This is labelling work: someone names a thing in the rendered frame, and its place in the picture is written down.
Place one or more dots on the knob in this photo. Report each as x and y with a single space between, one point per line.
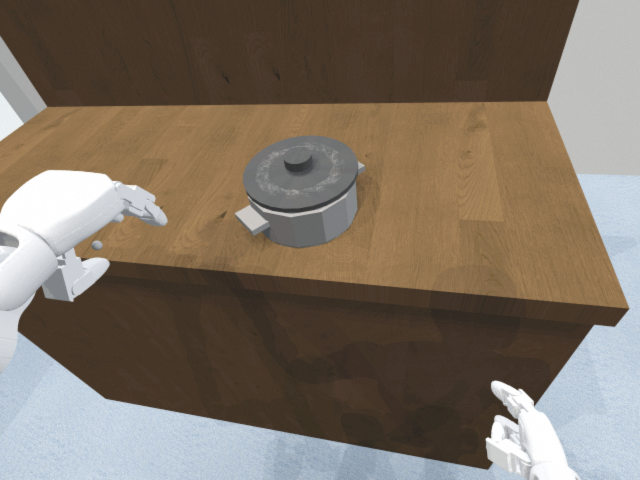
298 159

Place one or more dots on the robot left hand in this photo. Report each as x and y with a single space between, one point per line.
66 207

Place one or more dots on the table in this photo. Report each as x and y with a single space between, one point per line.
473 256

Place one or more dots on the robot left forearm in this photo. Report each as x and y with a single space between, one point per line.
26 262

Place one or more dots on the lid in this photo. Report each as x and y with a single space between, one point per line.
270 185

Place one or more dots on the robot right hand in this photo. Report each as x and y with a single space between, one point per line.
527 444

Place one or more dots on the pot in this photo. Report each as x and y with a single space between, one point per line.
304 229

